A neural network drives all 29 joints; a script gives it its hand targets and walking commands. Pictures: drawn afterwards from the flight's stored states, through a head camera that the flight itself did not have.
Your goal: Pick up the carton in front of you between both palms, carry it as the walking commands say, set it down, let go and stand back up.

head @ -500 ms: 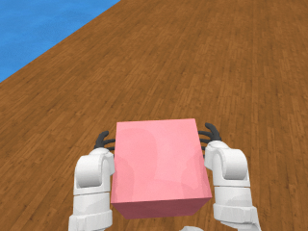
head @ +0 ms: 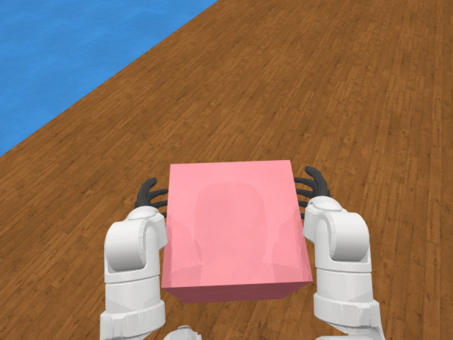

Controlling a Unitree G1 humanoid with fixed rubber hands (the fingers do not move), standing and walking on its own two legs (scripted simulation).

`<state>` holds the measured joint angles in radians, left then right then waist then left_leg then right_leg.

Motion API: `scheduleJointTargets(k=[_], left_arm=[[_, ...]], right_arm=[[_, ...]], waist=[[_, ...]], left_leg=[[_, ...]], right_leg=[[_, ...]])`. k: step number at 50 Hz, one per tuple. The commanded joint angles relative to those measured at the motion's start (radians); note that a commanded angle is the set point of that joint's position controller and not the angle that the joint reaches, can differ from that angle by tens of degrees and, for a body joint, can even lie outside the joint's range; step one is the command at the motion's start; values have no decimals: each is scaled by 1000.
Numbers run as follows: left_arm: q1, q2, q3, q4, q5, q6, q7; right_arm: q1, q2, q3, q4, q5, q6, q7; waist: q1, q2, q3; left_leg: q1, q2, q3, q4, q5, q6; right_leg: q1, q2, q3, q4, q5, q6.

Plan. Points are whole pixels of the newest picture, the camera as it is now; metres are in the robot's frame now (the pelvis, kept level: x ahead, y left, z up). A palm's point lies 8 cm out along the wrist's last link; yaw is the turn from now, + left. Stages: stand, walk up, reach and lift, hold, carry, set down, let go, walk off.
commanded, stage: carry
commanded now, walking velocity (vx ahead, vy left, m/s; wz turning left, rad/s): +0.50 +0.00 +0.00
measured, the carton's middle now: (232, 239) +0.30 +0.01 -0.02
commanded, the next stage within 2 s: none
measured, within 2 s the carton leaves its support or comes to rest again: neither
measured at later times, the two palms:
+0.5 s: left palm (170, 103) +0.64 +0.16 +0.06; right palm (284, 96) +0.63 -0.13 +0.08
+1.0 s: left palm (194, 34) +0.97 +0.12 +0.09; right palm (281, 30) +0.98 -0.17 +0.09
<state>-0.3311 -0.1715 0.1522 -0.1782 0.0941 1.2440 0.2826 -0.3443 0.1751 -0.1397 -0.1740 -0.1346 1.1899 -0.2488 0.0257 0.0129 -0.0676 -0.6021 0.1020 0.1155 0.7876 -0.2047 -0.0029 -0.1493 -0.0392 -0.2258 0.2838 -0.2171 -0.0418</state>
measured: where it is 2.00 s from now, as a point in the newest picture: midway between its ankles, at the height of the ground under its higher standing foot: (239, 197)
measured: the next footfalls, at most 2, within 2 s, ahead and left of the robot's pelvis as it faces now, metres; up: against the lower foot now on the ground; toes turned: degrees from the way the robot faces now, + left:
left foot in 0.18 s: +0.33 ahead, +0.13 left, +0.00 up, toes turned +10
right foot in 0.64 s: +0.62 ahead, -0.11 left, +0.00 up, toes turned -13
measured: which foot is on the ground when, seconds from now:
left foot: up 0.00-0.16, down 0.18-0.68, up 0.70-1.00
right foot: down 0.00-0.20, up 0.22-0.62, down 0.64-1.00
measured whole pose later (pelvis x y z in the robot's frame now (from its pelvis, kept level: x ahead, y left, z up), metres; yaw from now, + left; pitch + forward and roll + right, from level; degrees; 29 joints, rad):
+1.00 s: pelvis +0.67 -0.02 +0.00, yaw +0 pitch +5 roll +1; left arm -0.34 -0.17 0.15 -0.20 0.11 1.23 0.26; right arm -0.35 0.18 -0.14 -0.20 -0.14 1.19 -0.25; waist 0.00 0.01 -0.06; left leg -0.61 0.11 0.14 0.64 -0.09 -0.01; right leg -0.05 -0.04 -0.21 0.23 -0.26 -0.02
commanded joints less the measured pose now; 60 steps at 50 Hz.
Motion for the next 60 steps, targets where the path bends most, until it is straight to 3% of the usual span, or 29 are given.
scheduleJointTargets(k=[1,5,7,8,9,10,11,13,15,17,25,28,30,31,32,33,35,37,40,45,49,52,53,54,55,56,57,58,60], left_arm=[[-487,-994,-645,2,-412,-13,-474],[-513,-1007,-654,7,-401,-23,-474],[-539,-1016,-660,2,-400,-24,-470],[-542,-1009,-658,10,-399,-24,-469],[-541,-1019,-669,3,-404,-24,-471],[-558,-1022,-685,15,-413,-26,-473],[-607,-1047,-696,-50,-430,-35,-473],[-610,-1071,-720,-58,-440,-56,-465],[-570,-1087,-718,-67,-438,-70,-455],[-527,-1096,-714,-78,-426,-81,-445],[-518,-1041,-717,-125,-409,-63,-430],[-513,-1001,-701,-97,-417,-32,-440],[-488,-982,-681,-49,-416,-16,-449],[-485,-978,-672,-34,-416,-11,-454],[-488,-961,-668,-17,-414,-12,-460],[-502,-963,-655,-6,-412,-14,-463],[-533,-1005,-663,-19,-415,-20,-465],[-582,-1048,-678,-62,-435,-29,-466],[-579,-1064,-662,-75,-450,-35,-473],[-543,-1015,-657,-87,-447,-26,-475],[-471,-989,-645,-27,-399,-16,-469],[-479,-993,-646,-17,-383,-20,-466],[-493,-995,-647,-14,-380,-21,-465],[-505,-995,-649,-16,-382,-21,-464],[-528,-1005,-664,-20,-395,-20,-467],[-513,-1021,-679,5,-405,-22,-471],[-528,-1034,-690,-37,-417,-31,-470],[-547,-1051,-702,-55,-418,-40,-468],[-576,-1084,-727,-91,-438,-59,-464]], right_arm=[[-380,1058,679,75,419,34,400],[-413,1067,681,102,437,33,428],[-407,1068,670,122,442,31,436],[-401,1054,657,130,439,28,440],[-383,1034,643,151,432,22,442],[-357,1062,636,182,430,15,445],[-370,1098,657,122,440,-3,446],[-431,1127,660,57,456,-12,443],[-458,1127,661,15,473,-20,440],[-429,1113,664,-5,477,-23,443],[-374,1043,659,0,457,6,447],[-369,1013,660,22,440,29,432],[-358,1003,662,57,423,42,425],[-373,990,661,63,420,47,424],[-393,1000,670,53,427,53,425],[-420,1001,673,59,436,54,429],[-451,1031,680,50,447,46,429],[-457,1077,687,42,453,29,422],[-493,1099,710,-25,462,8,405],[-440,1073,698,-23,439,15,386],[-385,1061,689,51,433,36,404],[-378,1058,688,88,438,37,425],[-391,1054,682,86,436,36,433],[-388,1035,665,94,436,36,438],[-359,1034,651,121,430,32,438],[-341,1049,650,127,426,29,438],[-341,1087,668,112,442,14,443],[-345,1113,657,95,441,2,445],[-411,1126,651,32,448,-14,441]], waist=[[-4,-151,-217],[5,-151,-170],[-30,-99,-258],[-55,-5,-341],[-49,271,-430],[-49,285,-410],[-50,211,-398],[-56,44,-390],[-51,60,-386],[-49,119,-373],[-48,142,-221],[-49,134,-195],[-24,78,-263],[3,2,-342],[3,-248,-419],[5,-344,-386],[2,-131,-358],[-6,-64,-352],[-9,-152,-340],[-11,-158,-261],[-4,-155,-205],[-15,-121,-240],[-30,-79,-277],[-43,48,-360],[-56,226,-450],[-53,170,-498],[-40,129,-476],[-44,101,-464],[-37,118,-444]], left_leg=[[29,-27,79,-234,178,-2],[141,-59,138,-332,199,15],[456,-104,176,-377,119,43],[712,22,4,-362,65,89],[893,271,-442,-441,47,186],[977,329,-584,-514,214,262],[950,329,-496,-483,366,267],[819,270,-327,-485,379,180],[738,232,-213,-539,252,126],[728,218,-154,-572,243,131],[694,153,14,-588,317,116],[695,148,42,-516,362,97],[607,90,116,-271,503,42],[441,55,116,-54,363,1],[195,-45,97,243,41,-34],[-63,-113,9,389,-297,-15],[-119,-20,-89,449,-255,17],[-59,26,-108,305,-146,23],[-31,18,-53,158,-58,14],[-37,7,21,-104,104,-7],[71,-64,110,-271,231,-8],[346,-124,182,-445,388,0],[545,-62,129,-468,517,19],[817,112,-33,-369,908,72],[995,294,-273,-325,1302,191],[985,311,-288,-334,1238,238],[951,320,-265,-371,1103,248],[882,286,-213,-401,969,194],[787,210,-112,-453,766,136]], right_leg=[[245,-209,88,-85,365,-68],[256,-190,53,-4,461,-39],[142,-136,-25,277,551,8],[-69,-105,-18,513,369,41],[-335,-1,22,795,-25,80],[-538,55,121,951,-282,68],[-577,-4,180,1016,-276,47],[-543,-72,226,919,-177,29],[-486,-84,206,779,-97,33],[-473,-76,165,655,-67,35],[-386,-33,35,255,183,42],[-295,-20,-8,172,172,26],[-13,30,-50,106,121,11],[223,-67,83,123,60,-15],[387,-322,510,50,29,-110],[490,-386,688,-24,186,-194],[413,-350,514,23,408,-164],[314,-312,377,-17,315,-108],[260,-282,286,-83,238,-93],[271,-228,144,-113,287,-89],[280,-180,28,-9,656,-40],[220,-120,-46,215,715,24],[93,-102,-39,337,616,63],[-124,-70,-18,510,315,105],[-319,17,44,707,-255,125],[-349,11,162,754,-399,98],[-363,-1,184,738,-373,83],[-335,-45,202,614,-357,76],[-250,-34,185,347,-339,77]])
